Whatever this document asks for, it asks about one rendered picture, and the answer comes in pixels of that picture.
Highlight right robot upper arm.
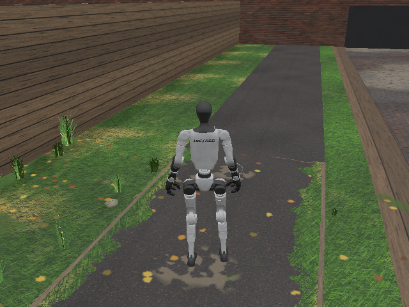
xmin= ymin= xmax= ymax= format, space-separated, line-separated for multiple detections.
xmin=217 ymin=129 xmax=234 ymax=165

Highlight left robot hand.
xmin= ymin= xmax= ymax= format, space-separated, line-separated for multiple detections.
xmin=166 ymin=180 xmax=180 ymax=196

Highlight robot left forearm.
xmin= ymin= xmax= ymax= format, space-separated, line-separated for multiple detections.
xmin=167 ymin=155 xmax=180 ymax=182

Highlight robot right forearm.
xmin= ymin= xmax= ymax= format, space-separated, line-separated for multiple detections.
xmin=228 ymin=155 xmax=240 ymax=181

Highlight robot head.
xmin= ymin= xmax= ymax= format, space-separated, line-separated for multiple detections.
xmin=193 ymin=102 xmax=215 ymax=133

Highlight left robot upper arm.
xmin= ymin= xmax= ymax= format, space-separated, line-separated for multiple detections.
xmin=174 ymin=129 xmax=191 ymax=165

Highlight left robot foot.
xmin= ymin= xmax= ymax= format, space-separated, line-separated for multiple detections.
xmin=187 ymin=250 xmax=197 ymax=267

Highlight right robot hand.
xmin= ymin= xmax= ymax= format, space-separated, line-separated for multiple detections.
xmin=226 ymin=178 xmax=241 ymax=193

